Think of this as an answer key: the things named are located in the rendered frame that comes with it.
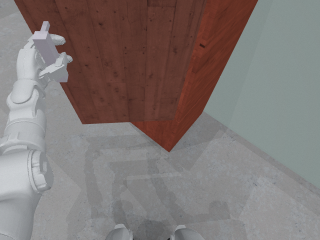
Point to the right robot thigh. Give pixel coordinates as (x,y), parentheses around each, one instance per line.
(185,234)

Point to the robot left upper arm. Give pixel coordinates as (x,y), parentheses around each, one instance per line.
(24,177)

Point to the robot left forearm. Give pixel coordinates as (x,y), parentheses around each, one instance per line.
(27,122)

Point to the handle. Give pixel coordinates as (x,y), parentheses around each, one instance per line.
(46,47)

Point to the robot left hand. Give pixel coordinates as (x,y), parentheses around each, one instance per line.
(31,66)

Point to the cupboard door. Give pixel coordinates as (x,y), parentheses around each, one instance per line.
(130,57)

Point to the left robot thigh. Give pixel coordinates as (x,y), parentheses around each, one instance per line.
(120,234)

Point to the robot thigh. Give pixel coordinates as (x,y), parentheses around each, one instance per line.
(120,234)
(185,234)

